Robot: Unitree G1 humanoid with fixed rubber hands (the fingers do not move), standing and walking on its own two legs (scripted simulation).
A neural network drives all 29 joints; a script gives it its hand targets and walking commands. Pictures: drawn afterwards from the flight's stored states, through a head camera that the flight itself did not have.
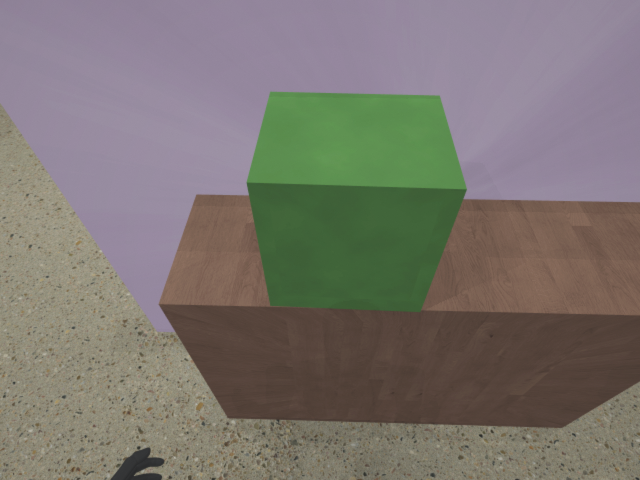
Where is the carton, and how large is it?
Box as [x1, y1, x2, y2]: [247, 92, 466, 311]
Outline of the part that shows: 270,92 247,179 247,187 270,305 420,311 466,190 439,96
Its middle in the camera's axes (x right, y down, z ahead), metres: +0.05 -0.05 +0.62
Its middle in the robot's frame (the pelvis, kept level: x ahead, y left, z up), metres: +0.51 -0.03 +0.03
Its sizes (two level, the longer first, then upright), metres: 0.256 0.209 0.278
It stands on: a pedestal, 0.66 m high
